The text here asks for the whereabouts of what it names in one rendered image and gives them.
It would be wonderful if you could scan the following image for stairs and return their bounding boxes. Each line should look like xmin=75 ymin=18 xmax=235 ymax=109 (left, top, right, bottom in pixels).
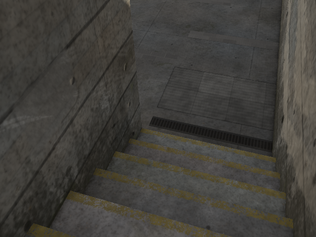
xmin=25 ymin=128 xmax=293 ymax=237

